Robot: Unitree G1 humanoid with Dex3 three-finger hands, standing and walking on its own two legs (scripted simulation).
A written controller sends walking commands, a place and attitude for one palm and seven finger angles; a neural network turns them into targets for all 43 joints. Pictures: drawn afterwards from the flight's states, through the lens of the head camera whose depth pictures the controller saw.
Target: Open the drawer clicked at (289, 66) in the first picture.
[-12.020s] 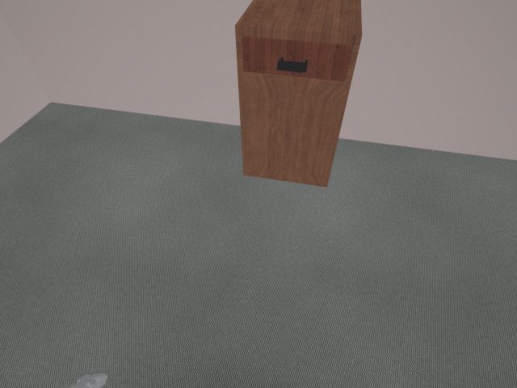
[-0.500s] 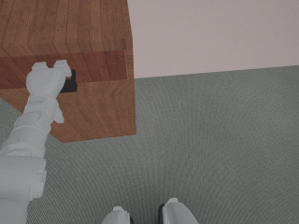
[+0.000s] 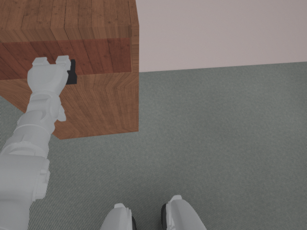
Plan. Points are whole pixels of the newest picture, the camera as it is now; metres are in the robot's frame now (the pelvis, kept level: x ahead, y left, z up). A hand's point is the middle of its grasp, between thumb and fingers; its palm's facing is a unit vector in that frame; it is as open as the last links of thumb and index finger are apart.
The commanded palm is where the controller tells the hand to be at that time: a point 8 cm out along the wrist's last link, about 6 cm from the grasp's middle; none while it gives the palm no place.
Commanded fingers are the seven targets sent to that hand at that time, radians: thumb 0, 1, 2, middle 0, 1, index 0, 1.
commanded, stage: lower the fingers behind the handle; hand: left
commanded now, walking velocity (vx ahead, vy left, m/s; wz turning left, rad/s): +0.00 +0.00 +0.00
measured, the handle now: (54, 71) +0.54 +0.25 +0.00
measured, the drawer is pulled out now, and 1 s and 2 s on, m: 0.00 0.00 0.04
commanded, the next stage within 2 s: close the thumb around the handle in 0.42 s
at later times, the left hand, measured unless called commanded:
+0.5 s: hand (58, 90) +0.49 +0.24 -0.03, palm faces -0.10 -0.03 -1.00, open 13.8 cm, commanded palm +0.49 +0.22 +0.03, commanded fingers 0.00 -0.50 0.30 -0.30 -1.20 -0.30 -1.20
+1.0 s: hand (58, 89) +0.50 +0.24 -0.03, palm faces -0.09 -0.04 -1.00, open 7.9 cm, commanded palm +0.49 +0.23 +0.03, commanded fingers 0.00 0.90 0.90 -0.40 -1.35 -0.40 -1.35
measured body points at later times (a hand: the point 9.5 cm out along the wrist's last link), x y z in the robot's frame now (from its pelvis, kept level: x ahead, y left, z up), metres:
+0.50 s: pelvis +0.00 -0.01 +0.00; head +0.15 +0.01 +0.42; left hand +0.49 +0.24 +0.03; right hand -0.01 -0.28 -0.12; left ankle -0.02 +0.07 -0.66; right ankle +0.02 -0.13 -0.66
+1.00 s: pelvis +0.00 +0.00 +0.00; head +0.15 +0.01 +0.42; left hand +0.50 +0.24 +0.03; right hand +0.00 -0.28 -0.12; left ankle -0.02 +0.07 -0.66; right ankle +0.02 -0.13 -0.66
